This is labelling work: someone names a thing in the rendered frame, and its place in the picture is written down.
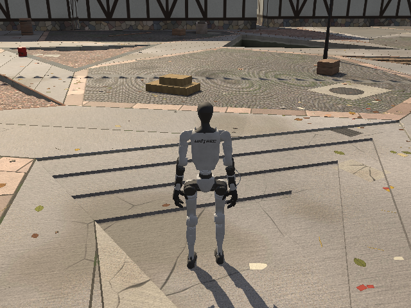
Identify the right robot forearm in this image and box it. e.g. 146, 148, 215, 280
225, 157, 237, 191

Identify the left robot upper arm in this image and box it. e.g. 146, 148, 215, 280
178, 130, 192, 166

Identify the robot right hand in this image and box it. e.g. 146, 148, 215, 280
222, 190, 238, 208

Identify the right robot upper arm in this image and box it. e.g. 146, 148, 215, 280
219, 130, 232, 166

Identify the robot left hand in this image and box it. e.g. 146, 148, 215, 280
173, 189, 188, 208

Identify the robot right foot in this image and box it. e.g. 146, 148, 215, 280
214, 248, 223, 264

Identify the left robot forearm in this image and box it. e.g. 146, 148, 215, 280
173, 157, 185, 191

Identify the robot torso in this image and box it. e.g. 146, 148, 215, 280
190, 127, 220, 193

